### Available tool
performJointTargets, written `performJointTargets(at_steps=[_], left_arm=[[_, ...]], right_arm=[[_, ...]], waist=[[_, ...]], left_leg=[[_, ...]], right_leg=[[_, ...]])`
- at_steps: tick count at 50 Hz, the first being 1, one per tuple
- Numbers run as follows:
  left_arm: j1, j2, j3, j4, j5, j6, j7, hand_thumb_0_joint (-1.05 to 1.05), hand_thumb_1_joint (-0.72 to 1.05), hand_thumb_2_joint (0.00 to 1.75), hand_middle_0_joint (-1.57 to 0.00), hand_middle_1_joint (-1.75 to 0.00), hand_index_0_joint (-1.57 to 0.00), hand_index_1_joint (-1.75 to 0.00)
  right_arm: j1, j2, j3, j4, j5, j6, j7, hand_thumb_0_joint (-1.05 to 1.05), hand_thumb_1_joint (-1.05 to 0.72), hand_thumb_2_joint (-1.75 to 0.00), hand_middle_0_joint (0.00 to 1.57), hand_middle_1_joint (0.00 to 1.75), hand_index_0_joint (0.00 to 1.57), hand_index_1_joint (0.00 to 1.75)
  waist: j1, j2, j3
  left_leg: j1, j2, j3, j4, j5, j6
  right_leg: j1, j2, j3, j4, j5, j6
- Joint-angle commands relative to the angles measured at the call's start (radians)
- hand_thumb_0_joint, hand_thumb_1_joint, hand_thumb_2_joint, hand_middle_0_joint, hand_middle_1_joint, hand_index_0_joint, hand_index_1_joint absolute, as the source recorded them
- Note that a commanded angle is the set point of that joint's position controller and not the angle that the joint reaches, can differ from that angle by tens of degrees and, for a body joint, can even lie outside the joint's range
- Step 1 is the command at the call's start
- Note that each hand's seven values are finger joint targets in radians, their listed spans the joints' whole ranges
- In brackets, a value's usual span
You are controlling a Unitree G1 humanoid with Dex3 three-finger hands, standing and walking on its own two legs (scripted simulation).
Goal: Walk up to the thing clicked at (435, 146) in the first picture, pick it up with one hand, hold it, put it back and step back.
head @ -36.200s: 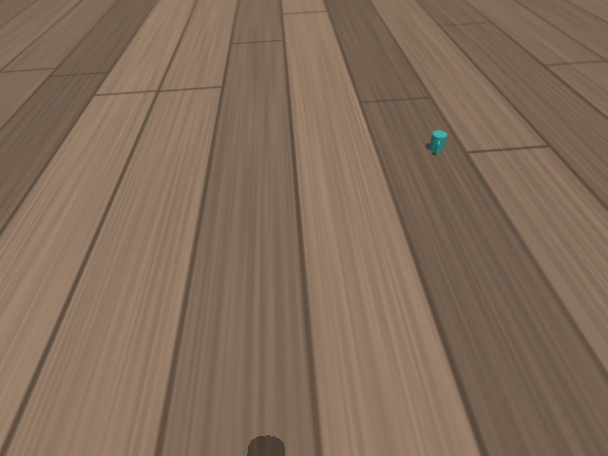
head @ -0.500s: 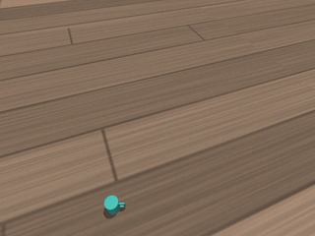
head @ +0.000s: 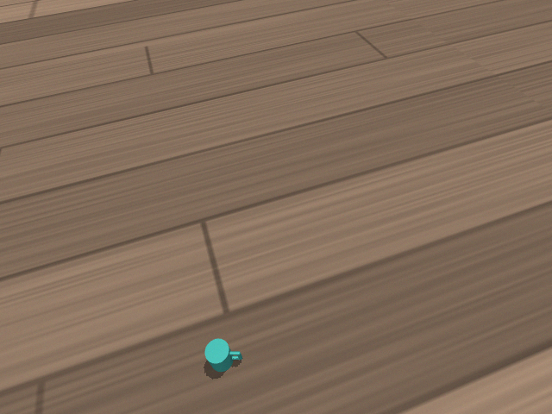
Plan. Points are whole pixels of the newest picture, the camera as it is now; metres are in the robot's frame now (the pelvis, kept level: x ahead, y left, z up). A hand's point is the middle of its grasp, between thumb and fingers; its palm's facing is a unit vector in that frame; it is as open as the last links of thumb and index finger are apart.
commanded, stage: walk up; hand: left
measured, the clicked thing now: (224, 355) +0.44 +0.25 -0.70
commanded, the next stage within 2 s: stand in 1.28 s
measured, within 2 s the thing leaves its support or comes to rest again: neither
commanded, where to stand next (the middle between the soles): +0.09 +0.06 m, yaw -2 degrees
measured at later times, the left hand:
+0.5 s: hand out of the picture +0.08 +0.27 -0.13, palm faces -0.05 -0.92 -0.40, open 7.3 cm
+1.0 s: hand out of the picture +0.12 +0.26 -0.13, palm faces -0.07 -0.93 -0.36, open 7.3 cm
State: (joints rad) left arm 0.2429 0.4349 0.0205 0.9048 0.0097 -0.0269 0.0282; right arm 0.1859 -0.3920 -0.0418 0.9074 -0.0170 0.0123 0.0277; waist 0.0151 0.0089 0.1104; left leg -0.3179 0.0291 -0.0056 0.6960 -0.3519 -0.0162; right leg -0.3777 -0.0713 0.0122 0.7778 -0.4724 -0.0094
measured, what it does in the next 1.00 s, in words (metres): stands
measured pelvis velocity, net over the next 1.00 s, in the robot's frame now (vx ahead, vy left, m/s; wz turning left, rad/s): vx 0.02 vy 0.01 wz -0.02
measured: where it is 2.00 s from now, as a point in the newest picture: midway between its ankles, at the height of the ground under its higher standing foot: outside the picture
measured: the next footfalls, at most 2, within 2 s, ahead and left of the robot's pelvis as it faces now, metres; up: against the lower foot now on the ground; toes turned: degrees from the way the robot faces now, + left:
none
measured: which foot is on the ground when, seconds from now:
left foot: down 0.00-1.00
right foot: down 0.00-1.00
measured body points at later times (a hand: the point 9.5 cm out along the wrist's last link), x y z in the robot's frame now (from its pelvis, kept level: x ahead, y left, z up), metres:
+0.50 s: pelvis +0.01 +0.00 +0.02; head +0.02 +0.00 +0.46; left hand +0.08 +0.32 -0.10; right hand +0.10 -0.30 -0.11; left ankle +0.01 +0.14 -0.72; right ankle +0.03 -0.15 -0.72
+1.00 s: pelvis +0.02 +0.01 +0.03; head +0.03 +0.00 +0.48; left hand +0.12 +0.31 -0.10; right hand +0.07 -0.30 -0.11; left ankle +0.01 +0.14 -0.72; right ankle +0.03 -0.15 -0.72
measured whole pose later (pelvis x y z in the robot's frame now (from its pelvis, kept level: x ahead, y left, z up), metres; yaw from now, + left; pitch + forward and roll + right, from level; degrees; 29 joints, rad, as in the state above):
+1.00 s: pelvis +0.02 +0.01 +0.03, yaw -1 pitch -2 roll +0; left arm 0.09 0.36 -0.01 1.12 0.01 -0.03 0.00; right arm 0.12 -0.37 -0.02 1.13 -0.01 0.01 0.02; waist -0.01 0.00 0.05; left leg -0.13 0.03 0.02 0.41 -0.23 -0.02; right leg -0.18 -0.05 0.04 0.41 -0.19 0.05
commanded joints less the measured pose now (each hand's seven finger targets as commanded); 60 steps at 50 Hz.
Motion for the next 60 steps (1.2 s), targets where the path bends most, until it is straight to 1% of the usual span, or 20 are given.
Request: performJointTargets(at_steps=[1,2,3,4,5,6,7,9,10,11,12,14,15,17,20,23,28,42,48,60], left_arm=[[0.074,0.186,0.056,-0.016,-0.004,-0.051,0.008,0.0,0.9,0.9,-0.2,-0.3,-0.2,-0.3],[0.089,0.201,0.063,-0.005,-0.005,-0.051,0.009,0.0,0.9,0.9,-0.2,-0.3,-0.2,-0.3],[0.077,0.229,0.067,0.003,-0.003,-0.052,0.012,0.0,0.9,0.9,-0.2,-0.3,-0.2,-0.3],[0.041,0.264,0.069,-0.003,0.004,-0.052,0.012,0.0,0.9,0.9,-0.2,-0.3,-0.2,-0.3],[-0.023,0.278,0.064,-0.015,0.003,-0.049,0.009,0.0,0.9,0.9,-0.2,-0.3,-0.2,-0.3],[-0.077,0.255,0.055,-0.025,0.005,-0.043,0.004,0.0,0.9,0.9,-0.2,-0.3,-0.2,-0.3],[-0.116,0.218,0.043,-0.031,0.0,-0.034,0.001,0.0,0.9,0.9,-0.2,-0.3,-0.2,-0.3],[-0.094,0.174,0.031,0.001,-0.003,-0.027,-0.005,0.0,0.9,0.9,-0.2,-0.3,-0.2,-0.3],[-0.062,0.176,0.035,0.024,0.0,-0.027,-0.004,0.0,0.9,0.9,-0.2,-0.3,-0.2,-0.3],[-0.04,0.171,0.035,0.037,0.001,-0.031,-0.006,0.0,0.9,0.9,-0.2,-0.3,-0.2,-0.3],[-0.022,0.167,0.034,0.054,-0.002,-0.039,-0.007,0.0,0.9,0.9,-0.2,-0.3,-0.2,-0.3],[-0.037,0.184,0.035,0.062,-0.006,-0.048,-0.008,0.0,0.9,0.9,-0.2,-0.3,-0.2,-0.3],[-0.054,0.191,0.035,0.065,-0.008,-0.05,-0.007,0.0,0.9,0.9,-0.2,-0.3,-0.2,-0.3],[-0.11,0.194,0.028,0.059,-0.009,-0.047,-0.006,0.0,0.9,0.9,-0.2,-0.3,-0.2,-0.3],[-0.114,0.166,0.015,0.081,-0.012,-0.038,-0.007,0.0,0.9,0.9,-0.2,-0.3,-0.2,-0.3],[-0.119,0.178,0.015,0.099,-0.007,-0.04,-0.008,0.0,0.9,0.9,-0.2,-0.3,-0.2,-0.3],[-0.144,0.182,0.018,0.114,-0.004,-0.044,-0.006,0.0,0.9,0.9,-0.2,-0.3,-0.2,-0.3],[-0.194,0.155,0.02,0.146,0.0,-0.028,-0.01,0.0,0.9,0.9,-0.2,-0.3,-0.2,-0.3],[-0.189,0.143,0.019,0.153,0.0,-0.024,-0.011,0.0,0.9,0.9,-0.2,-0.3,-0.2,-0.3],[-0.192,0.142,0.017,0.161,0.002,-0.019,-0.009,0.0,0.9,0.9,-0.2,-0.3,-0.2,-0.3]], right_arm=[[-0.102,-0.203,-0.043,-0.082,0.013,-0.017,-0.013,0.0,-0.9,-0.9,0.2,0.3,0.2,0.3],[-0.093,-0.192,-0.037,-0.077,0.024,-0.021,-0.015,0.0,-0.9,-0.9,0.2,0.3,0.2,0.3],[-0.087,-0.179,-0.031,-0.065,0.027,-0.019,-0.013,0.0,-0.9,-0.9,0.2,0.3,0.2,0.3],[-0.063,-0.175,-0.03,-0.054,0.024,-0.013,-0.015,0.0,-0.9,-0.9,0.2,0.3,0.2,0.3],[-0.022,-0.18,-0.035,-0.031,0.019,-0.009,-0.018,0.0,-0.9,-0.9,0.2,0.3,0.2,0.3],[-0.002,-0.183,-0.039,-0.009,0.013,-0.011,-0.018,0.0,-0.9,-0.9,0.2,0.3,0.2,0.3],[0.009,-0.206,-0.043,0.009,0.009,-0.017,-0.018,0.0,-0.9,-0.9,0.2,0.3,0.2,0.3],[-0.045,-0.254,-0.046,0.012,0.014,-0.029,-0.012,0.0,-0.9,-0.9,0.2,0.3,0.2,0.3],[-0.083,-0.261,-0.045,0.007,0.012,-0.029,-0.01,0.0,-0.9,-0.9,0.2,0.3,0.2,0.3],[-0.104,-0.25,-0.039,0.003,0.009,-0.03,-0.01,0.0,-0.9,-0.9,0.2,0.3,0.2,0.3],[-0.116,-0.231,-0.031,0.005,0.011,-0.029,-0.009,0.0,-0.9,-0.9,0.2,0.3,0.2,0.3],[-0.113,-0.197,-0.021,0.011,0.016,-0.033,-0.013,0.0,-0.9,-0.9,0.2,0.3,0.2,0.3],[-0.099,-0.194,-0.02,0.022,0.019,-0.032,-0.014,0.0,-0.9,-0.9,0.2,0.3,0.2,0.3],[-0.079,-0.198,-0.023,0.045,0.014,-0.028,-0.017,0.0,-0.9,-0.9,0.2,0.3,0.2,0.3],[-0.115,-0.207,-0.025,0.059,0.017,-0.027,-0.017,0.0,-0.9,-0.9,0.2,0.3,0.2,0.3],[-0.122,-0.193,-0.022,0.067,0.02,-0.022,-0.015,0.0,-0.9,-0.9,0.2,0.3,0.2,0.3],[-0.115,-0.186,-0.023,0.096,0.02,-0.019,-0.014,0.0,-0.9,-0.9,0.2,0.3,0.2,0.3],[-0.134,-0.188,-0.022,0.15,0.012,-0.016,-0.01,0.0,-0.9,-0.9,0.2,0.3,0.2,0.3],[-0.137,-0.194,-0.023,0.152,0.011,-0.024,-0.016,0.0,-0.9,-0.9,0.2,0.3,0.2,0.3],[-0.124,-0.19,-0.029,0.147,0.011,-0.018,-0.019,0.0,-0.9,-0.9,0.2,0.3,0.2,0.3]], waist=[[0.031,0.09,-0.155],[0.039,0.077,-0.164],[0.034,0.037,-0.15],[0.006,-0.011,-0.146],[-0.026,-0.051,-0.113],[-0.051,-0.048,-0.087],[-0.058,-0.008,-0.058],[-0.016,0.095,-0.028],[0.004,0.088,-0.024],[0.016,0.061,-0.037],[0.031,0.064,-0.052],[0.014,0.048,-0.105],[0.002,0.044,-0.122],[-0.023,0.042,-0.131],[-0.006,0.06,-0.127],[-0.011,0.008,-0.128],[-0.023,-0.044,-0.171],[-0.014,-0.014,-0.109],[-0.011,0.02,-0.155],[-0.02,-0.003,-0.14]], left_leg=[[-0.02,0.09,-0.08,-0.107,0.297,0.112],[-0.05,0.067,-0.061,-0.055,0.314,0.082],[-0.082,0.034,-0.051,-0.018,0.243,0.056],[-0.057,0.014,-0.04,0.011,0.091,0.047],[0.016,0.009,-0.032,-0.008,-0.018,0.05],[0.069,0.021,-0.048,-0.094,-0.039,0.059],[0.087,0.064,-0.126,-0.213,-0.045,0.08],[-0.013,0.192,-0.289,-0.347,-0.089,0.153],[-0.058,0.22,-0.296,-0.355,-0.087,0.179],[-0.062,0.203,-0.258,-0.332,-0.031,0.17],[-0.072,0.165,-0.194,-0.302,0.016,0.137],[-0.017,0.088,-0.103,-0.223,0.143,0.079],[0.022,0.068,-0.082,-0.204,0.154,0.065],[0.078,0.072,-0.081,-0.235,0.122,0.066],[0.076,0.103,-0.114,-0.287,0.132,0.078],[0.077,0.082,-0.085,-0.281,0.092,0.069],[0.17,0.068,-0.041,-0.253,0.22,0.059],[0.172,0.079,-0.05,-0.364,0.13,0.05],[0.171,0.097,-0.05,-0.388,0.212,0.053],[0.194,0.088,-0.031,-0.38,0.207,0.05]], right_leg=[[0.174,0.007,-0.011,-0.201,0.332,-0.025],[0.239,-0.019,0.029,-0.203,0.47,-0.049],[0.226,-0.081,0.141,-0.246,0.451,-0.084],[0.158,-0.167,0.259,-0.305,0.321,-0.138],[0.047,-0.201,0.284,-0.329,0.232,-0.164],[-0.01,-0.167,0.236,-0.323,0.177,-0.131],[-0.06,-0.092,0.147,-0.273,0.153,-0.074],[0.008,0.052,-0.028,-0.125,0.084,-0.013],[0.063,0.054,-0.034,-0.115,0.045,-0.011],[0.111,0.049,-0.023,-0.17,0.072,-0.015],[0.167,0.033,-0.001,-0.238,0.151,-0.019],[0.206,-0.017,0.082,-0.276,0.368,-0.04],[0.187,-0.043,0.112,-0.293,0.399,-0.051],[0.146,-0.05,0.103,-0.29,0.389,-0.05],[0.164,-0.005,0.049,-0.288,0.352,-0.022],[0.188,-0.029,0.082,-0.335,0.343,-0.029],[0.187,-0.064,0.1,-0.364,0.464,-0.034],[0.175,-0.04,0.093,-0.446,0.292,-0.014],[0.258,-0.032,0.061,-0.404,0.445,-0.005],[0.243,-0.036,0.071,-0.42,0.451,-0.005]])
